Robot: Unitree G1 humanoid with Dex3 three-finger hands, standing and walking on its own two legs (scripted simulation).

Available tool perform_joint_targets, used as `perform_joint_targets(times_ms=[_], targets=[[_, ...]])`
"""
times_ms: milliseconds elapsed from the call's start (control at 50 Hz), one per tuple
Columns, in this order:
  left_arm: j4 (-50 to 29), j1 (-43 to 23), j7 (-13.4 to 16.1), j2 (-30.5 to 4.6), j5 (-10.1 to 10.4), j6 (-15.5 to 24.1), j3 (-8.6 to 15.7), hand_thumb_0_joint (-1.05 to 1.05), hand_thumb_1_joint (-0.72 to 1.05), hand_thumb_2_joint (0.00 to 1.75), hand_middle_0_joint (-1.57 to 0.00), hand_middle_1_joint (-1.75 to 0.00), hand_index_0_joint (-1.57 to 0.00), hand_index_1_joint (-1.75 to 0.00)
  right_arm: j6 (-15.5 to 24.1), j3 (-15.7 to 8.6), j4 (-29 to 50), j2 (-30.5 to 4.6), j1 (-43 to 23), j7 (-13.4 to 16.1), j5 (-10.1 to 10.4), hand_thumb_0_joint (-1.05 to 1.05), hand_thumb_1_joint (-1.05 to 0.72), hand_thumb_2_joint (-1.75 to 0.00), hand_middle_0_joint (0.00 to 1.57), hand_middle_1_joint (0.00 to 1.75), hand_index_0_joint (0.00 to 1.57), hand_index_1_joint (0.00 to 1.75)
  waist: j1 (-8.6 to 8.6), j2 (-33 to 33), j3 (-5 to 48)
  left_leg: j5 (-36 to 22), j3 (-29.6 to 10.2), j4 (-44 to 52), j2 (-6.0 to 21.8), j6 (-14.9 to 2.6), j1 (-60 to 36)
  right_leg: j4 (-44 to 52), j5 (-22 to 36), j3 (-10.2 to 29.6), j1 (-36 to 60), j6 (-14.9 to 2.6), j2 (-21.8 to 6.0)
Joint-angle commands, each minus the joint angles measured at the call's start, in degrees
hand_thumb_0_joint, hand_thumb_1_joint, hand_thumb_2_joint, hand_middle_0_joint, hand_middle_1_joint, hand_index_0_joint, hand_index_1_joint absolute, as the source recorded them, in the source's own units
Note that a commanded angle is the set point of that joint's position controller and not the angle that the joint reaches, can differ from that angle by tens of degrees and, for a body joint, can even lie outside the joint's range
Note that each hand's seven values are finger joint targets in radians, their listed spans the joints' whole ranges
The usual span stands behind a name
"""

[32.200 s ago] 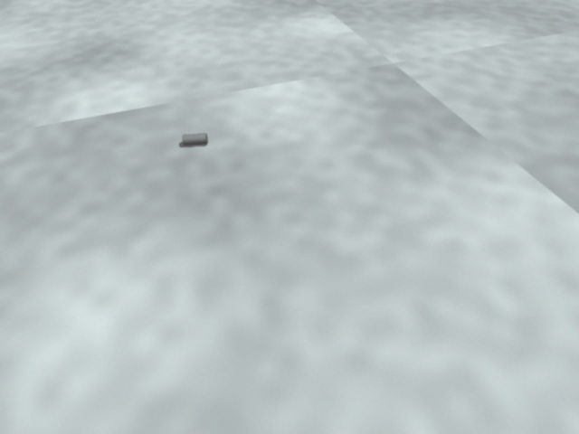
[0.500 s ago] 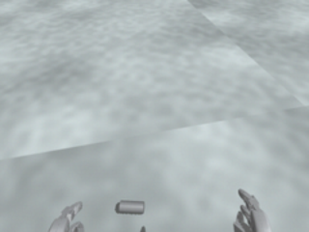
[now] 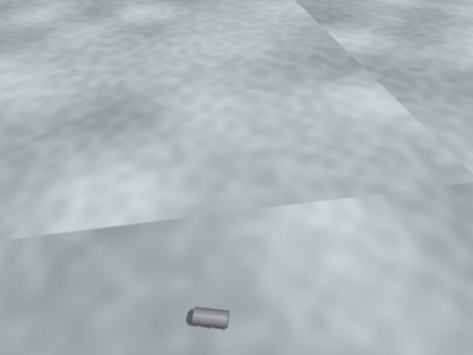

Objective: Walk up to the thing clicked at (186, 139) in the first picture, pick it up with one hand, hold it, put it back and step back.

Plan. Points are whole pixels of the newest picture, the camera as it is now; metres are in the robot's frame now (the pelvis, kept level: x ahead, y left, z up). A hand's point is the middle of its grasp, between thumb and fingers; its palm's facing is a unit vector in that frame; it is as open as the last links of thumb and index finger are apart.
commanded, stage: stand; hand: left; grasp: from above
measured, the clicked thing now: (211, 317) +0.43 +0.12 -0.73
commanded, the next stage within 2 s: none
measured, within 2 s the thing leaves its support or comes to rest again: neither
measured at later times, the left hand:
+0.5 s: hand out of the picture +0.03 +0.23 -0.15, palm faces +0.05 -0.94 -0.33, open 7.4 cm
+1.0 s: hand out of the picture +0.07 +0.22 -0.15, palm faces +0.03 -0.95 -0.32, open 7.4 cm
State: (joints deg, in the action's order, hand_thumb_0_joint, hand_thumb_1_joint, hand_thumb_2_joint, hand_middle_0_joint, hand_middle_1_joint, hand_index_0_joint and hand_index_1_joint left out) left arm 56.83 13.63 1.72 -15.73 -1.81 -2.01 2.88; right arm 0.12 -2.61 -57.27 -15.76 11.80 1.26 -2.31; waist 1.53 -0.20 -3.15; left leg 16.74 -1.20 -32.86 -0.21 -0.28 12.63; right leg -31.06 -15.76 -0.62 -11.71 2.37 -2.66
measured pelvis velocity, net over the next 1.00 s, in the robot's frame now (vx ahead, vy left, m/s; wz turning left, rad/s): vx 0.01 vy -0.02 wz -0.01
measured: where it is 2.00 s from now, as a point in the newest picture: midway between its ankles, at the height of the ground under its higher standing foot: outside the picture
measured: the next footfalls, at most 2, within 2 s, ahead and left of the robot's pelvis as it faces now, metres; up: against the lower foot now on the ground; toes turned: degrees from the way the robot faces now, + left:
none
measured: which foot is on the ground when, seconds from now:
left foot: down 0.00-1.00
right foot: down 0.00-1.00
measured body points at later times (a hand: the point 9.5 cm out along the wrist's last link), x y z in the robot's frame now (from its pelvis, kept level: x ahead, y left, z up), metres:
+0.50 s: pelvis -0.01 -0.02 +0.01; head -0.02 -0.02 +0.46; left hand +0.02 +0.27 -0.13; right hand +0.05 -0.30 -0.13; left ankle +0.01 +0.12 -0.73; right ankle +0.01 -0.15 -0.73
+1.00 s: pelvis +0.01 -0.02 +0.02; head +0.01 -0.02 +0.46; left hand +0.07 +0.27 -0.12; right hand +0.07 -0.30 -0.13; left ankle +0.01 +0.12 -0.73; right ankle +0.01 -0.15 -0.73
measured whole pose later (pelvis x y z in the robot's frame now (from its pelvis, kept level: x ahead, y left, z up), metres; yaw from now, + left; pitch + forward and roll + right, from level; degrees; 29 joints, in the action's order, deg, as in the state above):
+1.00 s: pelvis +0.01 -0.02 +0.02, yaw +0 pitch -4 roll +0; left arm 66.0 6.9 0.6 -17.0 -0.9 -0.3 2.3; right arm 0.2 -0.8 -64.9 -17.9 7.8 0.6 -1.1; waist 0.4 0.9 -4.1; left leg 10.7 -1.3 -20.1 1.1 1.3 5.7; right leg -19.7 -10.5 -1.0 -5.6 1.1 -1.4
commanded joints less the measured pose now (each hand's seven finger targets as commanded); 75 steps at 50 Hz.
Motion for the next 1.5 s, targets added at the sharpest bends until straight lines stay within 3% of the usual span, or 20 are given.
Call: perform_joint_targets(times_ms=[0,120,280,380,420,480,620,720,760,900,1020,1040,1180,1240,1300,1380,1480], targets=[[-0.9,-2.4,0.7,-9.4,-0.1,2.2,1.9,0.0,0.9,0.9,-0.2,-0.3,-0.2,-0.3,1.7,-2.2,2.8,-11.4,-3.7,1.1,0.3,0.0,-0.9,-0.9,0.2,0.3,0.2,0.3,0.16,3.6,1.4,-4.7,-7.6,13.8,5.6,-1.81,-0.9,7.4,5.3,2.2,3.1,-2.72,-2.2],[2.5,-3.5,0.6,-10.2,-0.3,2.6,1.5,0.0,0.9,0.9,-0.2,-0.3,-0.2,-0.3,1.3,-1.9,0.2,-10.9,-3.0,0.9,0.7,0.0,-0.9,-0.9,0.2,0.3,0.2,0.3,-0.72,0.2,-0.2,-3.6,-6.3,15.0,5.0,-1.27,-2.3,11.5,3.7,3.3,3.6,-2.59,-3.2],[4.7,-4.0,0.5,-11.2,0.0,2.7,1.5,0.0,0.9,0.9,-0.2,-0.3,-0.2,-0.3,0.8,-1.6,-1.6,-11.1,-3.2,0.4,0.7,0.0,-0.9,-0.9,0.2,0.3,0.2,0.3,-0.83,0.4,-1.9,-0.2,-6.0,16.3,4.9,-1.08,-1.5,14.0,1.2,3.7,3.5,-2.37,-3.3],[5.3,-4.8,0.5,-11.9,0.1,3.0,1.5,0.0,0.9,0.9,-0.2,-0.3,-0.2,-0.3,0.9,-1.3,-2.1,-11.4,-3.8,0.3,0.8,0.0,-0.9,-0.9,0.2,0.3,0.2,0.3,-0.91,-0.5,-0.2,-4.6,-5.5,15.4,5.1,-1.12,-4.3,14.9,3.2,4.4,3.7,-2.45,-4.0],[5.5,-5.5,0.4,-12.6,0.2,2.7,1.7,0.0,0.9,0.9,-0.2,-0.3,-0.2,-0.3,0.7,-1.0,-2.6,-11.3,-3.3,0.3,0.7,0.0,-0.9,-0.9,0.2,0.3,0.2,0.3,-1.13,0.0,-2.6,-0.6,-5.5,16.2,5.0,-1.05,-1.7,15.4,-0.6,4.7,2.8,-2.41,-3.8],[5.7,-5.3,0.2,-12.4,0.3,2.7,1.5,0.0,0.9,0.9,-0.2,-0.3,-0.2,-0.3,0.6,-1.0,-2.8,-11.7,-3.4,0.1,0.9,0.0,-0.9,-0.9,0.2,0.3,0.2,0.3,-0.93,-0.1,-2.1,-0.2,-5.5,16.0,5.0,-1.06,-1.8,15.9,-2.6,4.9,2.5,-2.67,-3.8],[5.7,-6.6,0.0,-12.8,0.6,3.2,1.6,0.0,0.9,0.9,-0.2,-0.3,-0.2,-0.3,1.2,-0.6,-3.1,-12.5,-3.9,0.2,1.0,0.0,-0.9,-0.9,0.2,0.3,0.2,0.3,-0.98,0.9,1.2,-8.0,-5.3,15.6,5.9,-1.25,-4.0,14.8,6.0,4.7,5.6,-2.79,-4.3],[6.1,-7.0,-0.2,-12.8,0.7,3.1,1.4,0.0,0.9,0.9,-0.2,-0.3,-0.2,-0.3,1.2,-0.2,-3.7,-12.9,-4.2,0.2,1.1,0.0,-0.9,-0.9,0.2,0.3,0.2,0.3,-0.93,0.5,0.4,-8.0,-5.2,16.1,6.0,-1.12,-4.2,15.2,5.3,4.3,5.1,-2.67,-4.0],[6.1,-7.2,-0.2,-12.6,0.7,3.0,1.4,0.0,0.9,0.9,-0.2,-0.3,-0.2,-0.3,1.2,-0.2,-3.9,-12.9,-4.1,0.3,1.0,0.0,-0.9,-0.9,0.2,0.3,0.2,0.3,-1.08,1.1,1.6,-9.5,-5.1,16.0,6.3,-1.1,-4.6,14.8,8.1,4.4,6.1,-2.8,-4.3],[6.1,-7.9,-0.3,-12.7,0.8,3.0,1.2,0.0,0.9,0.9,-0.2,-0.3,-0.2,-0.3,1.4,0.0,-4.3,-13.3,-4.9,0.3,1.2,0.0,-0.9,-0.9,0.2,0.3,0.2,0.3,-1.13,0.6,1.8,-10.9,-4.7,16.3,6.5,-0.81,-5.2,14.8,9.6,4.1,6.3,-2.59,-4.1],[5.9,-8.6,-0.3,-12.7,0.9,3.2,1.1,0.0,0.9,0.9,-0.2,-0.3,-0.2,-0.3,1.5,-0.1,-4.5,-13.8,-5.6,0.3,1.1,0.0,-0.9,-0.9,0.2,0.3,0.2,0.3,-1.28,0.3,3.8,-16.5,-4.1,15.6,6.9,-0.76,-7.1,14.1,14.3,3.8,7.5,-2.72,-4.4],[6.0,-8.8,-0.4,-12.8,1.0,3.1,1.1,0.0,0.9,0.9,-0.2,-0.3,-0.2,-0.3,1.5,0.0,-4.6,-13.6,-5.8,0.3,1.2,0.0,-0.9,-0.9,0.2,0.3,0.2,0.3,-1.2,0.0,2.8,-15.1,-4.3,16.2,6.8,-0.58,-6.6,14.4,12.4,3.7,6.6,-2.59,-4.2],[5.7,-9.4,-0.3,-13.4,0.9,3.4,1.1,0.0,0.9,0.9,-0.2,-0.3,-0.2,-0.3,1.4,-0.2,-4.3,-14.0,-6.9,0.1,1.2,0.0,-0.9,-0.9,0.2,0.3,0.2,0.3,-1.33,0.2,3.7,-15.0,-4.1,15.9,7.0,-0.82,-6.8,14.8,13.2,3.8,7.3,-2.49,-4.6],[5.8,-9.4,-0.4,-13.6,0.8,3.3,1.0,0.0,0.9,0.9,-0.2,-0.3,-0.2,-0.3,1.3,0.0,-4.5,-13.8,-7.0,0.0,1.3,0.0,-0.9,-0.9,0.2,0.3,0.2,0.3,-1.26,0.1,2.1,-12.9,-4.5,16.9,6.8,-0.52,-5.9,15.4,10.1,3.7,6.3,-2.56,-4.3],[5.6,-9.9,-0.6,-13.8,0.9,3.4,1.0,0.0,0.9,0.9,-0.2,-0.3,-0.2,-0.3,1.3,-0.1,-4.5,-14.2,-7.0,0.0,1.3,0.0,-0.9,-0.9,0.2,0.3,0.2,0.3,-1.42,0.7,2.4,-12.2,-4.2,16.8,6.9,-0.6,-5.3,15.3,10.4,3.9,7.0,-2.62,-4.4],[5.0,-10.3,-0.6,-14.3,1.0,3.6,1.0,0.0,0.9,0.9,-0.2,-0.3,-0.2,-0.3,1.5,-0.2,-4.3,-14.3,-7.3,-0.1,1.3,0.0,-0.9,-0.9,0.2,0.3,0.2,0.3,-1.46,0.7,4.9,-17.1,-3.9,16.2,7.3,-0.5,-7.5,14.1,14.8,3.8,7.9,-3.09,-4.8],[5.1,-10.0,-0.7,-14.4,1.1,3.4,0.9,0.0,0.9,0.9,-0.2,-0.3,-0.2,-0.3,1.6,0.0,-4.4,-14.5,-7.5,-0.1,1.3,0.0,-0.9,-0.9,0.2,0.3,0.2,0.3,-1.38,0.4,4.0,-15.4,-3.9,16.8,7.2,-0.41,-6.9,14.4,13.6,3.9,7.2,-2.84,-4.6]])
